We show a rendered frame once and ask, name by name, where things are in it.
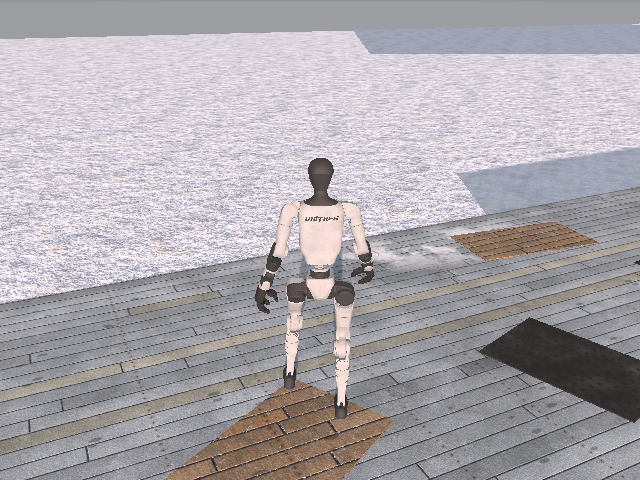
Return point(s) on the robot right forearm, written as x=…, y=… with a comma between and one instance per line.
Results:
x=366, y=259

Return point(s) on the right robot hand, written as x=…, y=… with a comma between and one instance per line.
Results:
x=368, y=278

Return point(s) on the robot right upper arm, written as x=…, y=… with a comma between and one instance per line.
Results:
x=352, y=211

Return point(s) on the robot left upper arm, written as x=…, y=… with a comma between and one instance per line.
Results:
x=288, y=212

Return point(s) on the robot left forearm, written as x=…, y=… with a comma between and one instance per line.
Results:
x=270, y=270

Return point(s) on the right robot shin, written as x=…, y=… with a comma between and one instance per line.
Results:
x=342, y=366

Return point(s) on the humanoid robot head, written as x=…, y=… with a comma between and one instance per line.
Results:
x=320, y=172

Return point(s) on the left robot hand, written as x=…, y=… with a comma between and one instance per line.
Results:
x=261, y=300

